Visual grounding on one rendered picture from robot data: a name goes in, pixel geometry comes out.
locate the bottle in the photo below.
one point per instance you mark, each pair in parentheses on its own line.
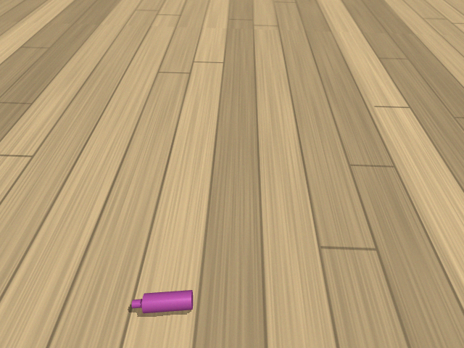
(165,301)

